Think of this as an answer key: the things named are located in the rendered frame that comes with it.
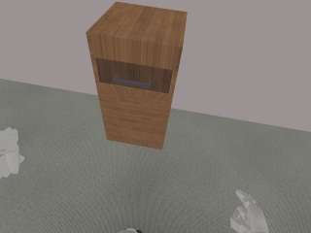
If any right robot hand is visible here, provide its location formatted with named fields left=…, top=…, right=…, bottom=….
left=230, top=189, right=269, bottom=233

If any handle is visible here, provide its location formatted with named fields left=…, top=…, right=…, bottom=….
left=115, top=101, right=150, bottom=111
left=112, top=73, right=152, bottom=88

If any left robot hand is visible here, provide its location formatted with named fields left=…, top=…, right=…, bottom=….
left=0, top=127, right=24, bottom=179

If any drawer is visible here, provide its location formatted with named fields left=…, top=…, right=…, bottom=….
left=95, top=57, right=173, bottom=94

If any cabinet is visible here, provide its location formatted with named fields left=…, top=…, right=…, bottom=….
left=86, top=1, right=188, bottom=150

